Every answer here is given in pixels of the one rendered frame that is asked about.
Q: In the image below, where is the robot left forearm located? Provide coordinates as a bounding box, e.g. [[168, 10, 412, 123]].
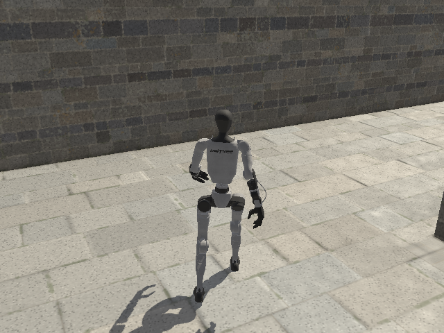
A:
[[189, 163, 200, 178]]

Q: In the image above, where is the robot right upper arm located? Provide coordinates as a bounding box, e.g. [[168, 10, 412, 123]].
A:
[[237, 140, 253, 180]]

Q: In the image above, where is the humanoid robot torso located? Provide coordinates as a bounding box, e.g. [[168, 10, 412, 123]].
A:
[[207, 136, 239, 208]]

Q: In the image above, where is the robot right forearm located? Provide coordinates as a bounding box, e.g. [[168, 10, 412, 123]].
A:
[[247, 169, 263, 207]]

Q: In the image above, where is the robot right hand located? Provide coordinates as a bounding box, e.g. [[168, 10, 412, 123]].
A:
[[248, 206, 264, 229]]

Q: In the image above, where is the robot right foot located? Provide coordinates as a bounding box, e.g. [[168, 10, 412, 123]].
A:
[[230, 256, 240, 271]]

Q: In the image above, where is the robot left hand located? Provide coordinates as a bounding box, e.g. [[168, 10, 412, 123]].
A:
[[192, 170, 209, 183]]

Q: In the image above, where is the robot left upper arm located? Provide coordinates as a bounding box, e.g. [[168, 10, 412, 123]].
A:
[[190, 138, 209, 173]]

